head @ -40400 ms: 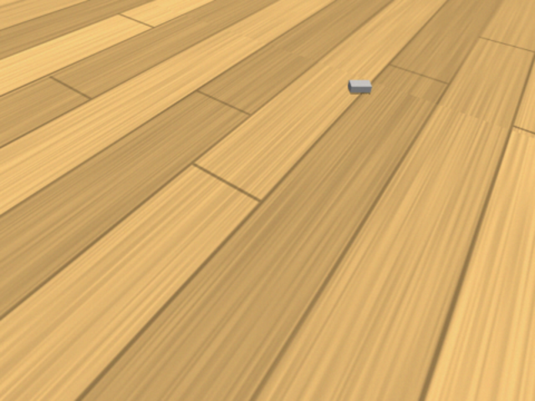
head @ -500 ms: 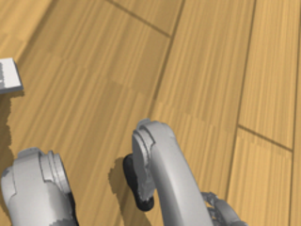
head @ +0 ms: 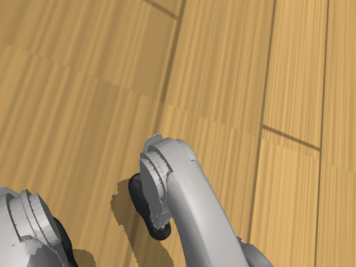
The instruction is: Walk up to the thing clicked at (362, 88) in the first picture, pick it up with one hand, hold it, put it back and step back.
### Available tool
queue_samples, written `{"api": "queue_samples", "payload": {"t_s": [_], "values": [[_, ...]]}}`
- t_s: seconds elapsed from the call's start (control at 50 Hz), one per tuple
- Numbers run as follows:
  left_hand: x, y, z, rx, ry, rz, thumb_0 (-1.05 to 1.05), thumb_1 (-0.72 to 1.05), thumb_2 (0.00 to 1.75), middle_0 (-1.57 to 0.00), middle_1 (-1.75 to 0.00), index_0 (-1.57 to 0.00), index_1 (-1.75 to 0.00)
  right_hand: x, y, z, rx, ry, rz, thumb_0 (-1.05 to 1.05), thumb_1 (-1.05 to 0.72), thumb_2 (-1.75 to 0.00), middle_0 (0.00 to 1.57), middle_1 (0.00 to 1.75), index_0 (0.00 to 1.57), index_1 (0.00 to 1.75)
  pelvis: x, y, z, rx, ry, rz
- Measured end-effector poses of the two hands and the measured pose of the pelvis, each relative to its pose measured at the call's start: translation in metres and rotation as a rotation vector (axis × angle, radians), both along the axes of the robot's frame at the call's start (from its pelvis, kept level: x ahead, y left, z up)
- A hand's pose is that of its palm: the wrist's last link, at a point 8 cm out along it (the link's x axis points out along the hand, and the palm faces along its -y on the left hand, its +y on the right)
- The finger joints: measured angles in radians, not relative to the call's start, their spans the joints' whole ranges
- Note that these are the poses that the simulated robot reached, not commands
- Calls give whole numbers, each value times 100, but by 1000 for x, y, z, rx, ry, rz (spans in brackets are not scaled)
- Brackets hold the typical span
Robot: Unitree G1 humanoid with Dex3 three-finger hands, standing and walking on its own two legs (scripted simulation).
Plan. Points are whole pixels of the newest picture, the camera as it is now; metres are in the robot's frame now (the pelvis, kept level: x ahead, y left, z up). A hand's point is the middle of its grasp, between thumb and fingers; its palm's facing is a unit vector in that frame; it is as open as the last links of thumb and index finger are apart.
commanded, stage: rest palm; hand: left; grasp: from above
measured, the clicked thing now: out of the picture +0.50 +0.32 -0.29
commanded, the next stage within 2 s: close in 1.16 s
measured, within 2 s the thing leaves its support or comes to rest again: neither
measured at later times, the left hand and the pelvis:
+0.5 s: hand out of the picture +0.48 +0.31 -0.25, palm faces -0.46 -0.13 -0.88, open 13.9 cm; pelvis +0.00 +0.00 +0.00, yaw -1 degrees
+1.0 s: hand out of the picture +0.48 +0.30 -0.27, palm faces -0.45 -0.13 -0.88, open 13.8 cm; pelvis +0.00 +0.00 +0.00, yaw -2 degrees
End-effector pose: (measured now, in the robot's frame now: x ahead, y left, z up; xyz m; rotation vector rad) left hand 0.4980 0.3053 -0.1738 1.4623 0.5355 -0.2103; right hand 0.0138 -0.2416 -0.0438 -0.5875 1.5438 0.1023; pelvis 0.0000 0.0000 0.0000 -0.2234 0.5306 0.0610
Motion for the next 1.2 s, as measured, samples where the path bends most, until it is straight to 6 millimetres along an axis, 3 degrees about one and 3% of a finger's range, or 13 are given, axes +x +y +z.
{"api": "queue_samples", "payload": {"t_s": [0.38, 0.84, 1.2], "values": [[-5, 5, -18, -12, 5, 25, 0, -48, 98, -11, -98, -10, -98, 30, -2, 6, 13, -42, 96, 0, -91, -90, 20, 30, 20, 30, 2, 3, 1, -21, -11, -8], [-9, -4, -31, -8, 7, 10, 0, -46, 96, -11, -99, -11, -99, 14, 8, 11, 42, -9, 100, 0, -91, -90, 20, 30, 20, 30, -1, 5, 2, -36, -29, -16], [-10, -8, -38, -14, 3, 24, 0, -44, 98, -11, -103, -11, -102, 14, 7, 15, 39, -7, 114, 0, -91, -91, 20, 30, 20, 30, -2, 5, 4, -43, -35, -22]]}}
